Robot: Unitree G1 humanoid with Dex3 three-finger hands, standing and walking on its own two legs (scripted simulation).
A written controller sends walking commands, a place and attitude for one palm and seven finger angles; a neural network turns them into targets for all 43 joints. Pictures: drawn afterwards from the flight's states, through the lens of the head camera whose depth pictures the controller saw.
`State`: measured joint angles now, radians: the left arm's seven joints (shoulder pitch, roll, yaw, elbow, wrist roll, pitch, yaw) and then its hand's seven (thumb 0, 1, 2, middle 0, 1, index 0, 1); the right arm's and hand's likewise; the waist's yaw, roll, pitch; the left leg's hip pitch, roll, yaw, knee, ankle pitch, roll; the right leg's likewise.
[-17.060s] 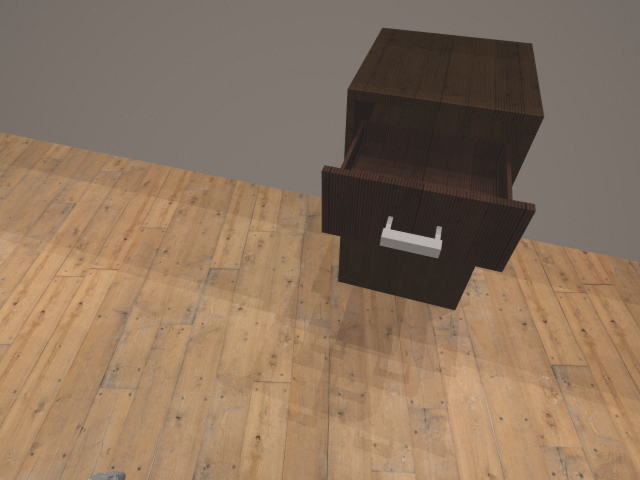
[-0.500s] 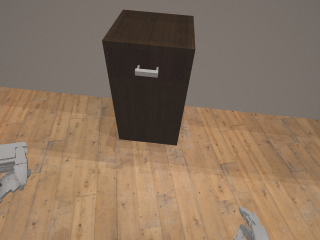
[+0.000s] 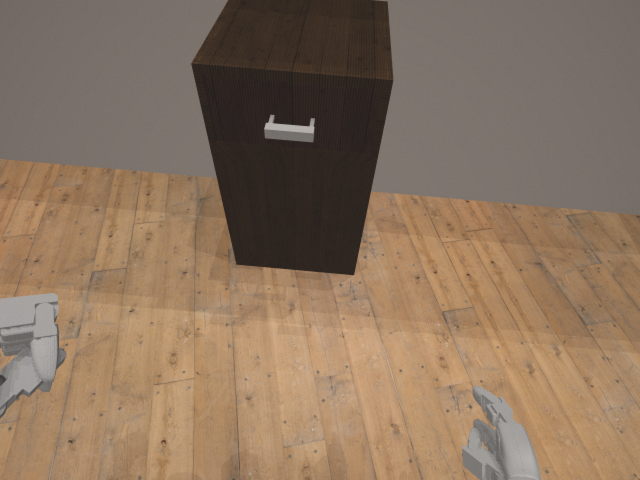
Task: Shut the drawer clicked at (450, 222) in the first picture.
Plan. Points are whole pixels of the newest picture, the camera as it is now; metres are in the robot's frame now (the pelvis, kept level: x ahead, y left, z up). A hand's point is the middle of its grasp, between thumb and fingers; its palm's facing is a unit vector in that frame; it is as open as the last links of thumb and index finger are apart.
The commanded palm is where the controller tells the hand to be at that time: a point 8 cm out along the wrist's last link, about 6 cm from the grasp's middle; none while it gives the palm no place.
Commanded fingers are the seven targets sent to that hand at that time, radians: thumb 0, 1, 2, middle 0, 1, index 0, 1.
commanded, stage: let the arm hang, fingers relaxed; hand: left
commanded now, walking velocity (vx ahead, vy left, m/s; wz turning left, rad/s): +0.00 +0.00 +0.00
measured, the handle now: (290, 126) +0.88 +0.12 -0.10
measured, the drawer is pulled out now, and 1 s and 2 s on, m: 0.00 0.00 0.00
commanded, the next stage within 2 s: look to check the result in 1.18 s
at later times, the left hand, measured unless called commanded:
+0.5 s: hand out of the picture -0.02 +0.21 -0.18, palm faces +0.03 -0.97 -0.22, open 3.7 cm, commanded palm none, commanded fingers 0.00 0.90 0.90 -0.52 -0.65 -0.52 -0.65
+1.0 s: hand out of the picture +0.04 +0.20 -0.17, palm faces +0.00 -0.97 -0.23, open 7.3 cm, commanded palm none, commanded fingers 0.00 0.90 0.90 -0.20 -0.30 -0.20 -0.30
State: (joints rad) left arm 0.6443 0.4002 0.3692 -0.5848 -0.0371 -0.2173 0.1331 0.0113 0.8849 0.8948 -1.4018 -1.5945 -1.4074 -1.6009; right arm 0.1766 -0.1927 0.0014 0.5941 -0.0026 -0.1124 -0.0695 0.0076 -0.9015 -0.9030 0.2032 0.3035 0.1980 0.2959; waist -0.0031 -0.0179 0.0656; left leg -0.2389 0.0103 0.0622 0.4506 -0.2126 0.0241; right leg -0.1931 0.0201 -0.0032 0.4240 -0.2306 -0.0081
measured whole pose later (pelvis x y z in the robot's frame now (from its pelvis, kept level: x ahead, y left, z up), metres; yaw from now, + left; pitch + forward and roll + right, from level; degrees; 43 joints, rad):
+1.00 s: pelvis -0.01 +0.01 +0.00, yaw +0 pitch -2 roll +0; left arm 0.17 0.20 0.01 1.11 0.01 0.00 0.02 0.00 0.90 0.89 -0.21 -0.31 -0.22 -0.32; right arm 0.19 -0.20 -0.02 1.12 -0.02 0.00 -0.02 0.00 -0.91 -0.90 0.20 0.30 0.20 0.30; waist -0.01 0.01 0.04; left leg -0.19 -0.02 0.06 0.38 -0.17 0.04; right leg -0.16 -0.01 0.00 0.40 -0.21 0.00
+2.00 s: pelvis +0.01 -0.02 +0.01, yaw +1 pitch -2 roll +0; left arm 0.13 0.27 0.02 1.13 0.01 -0.01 0.01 0.00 0.90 0.89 -0.20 -0.30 -0.20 -0.30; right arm 0.14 -0.27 -0.02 1.13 -0.02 -0.01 -0.02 0.00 -0.90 -0.90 0.20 0.30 0.20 0.30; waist -0.02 0.00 0.05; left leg -0.13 0.01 0.05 0.32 -0.17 0.00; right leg -0.09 0.03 -0.02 0.32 -0.20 -0.03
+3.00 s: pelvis +0.02 -0.01 +0.01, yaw +1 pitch -2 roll +0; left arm 0.13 0.29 0.02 1.14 0.01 -0.02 0.01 0.00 0.90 0.89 -0.20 -0.30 -0.20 -0.30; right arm 0.13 -0.29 -0.02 1.14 -0.02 -0.01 -0.02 0.00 -0.90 -0.90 0.20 0.30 0.20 0.30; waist -0.02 0.00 0.05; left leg -0.11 0.01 0.05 0.30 -0.16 0.00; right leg -0.07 0.02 -0.02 0.30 -0.20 -0.03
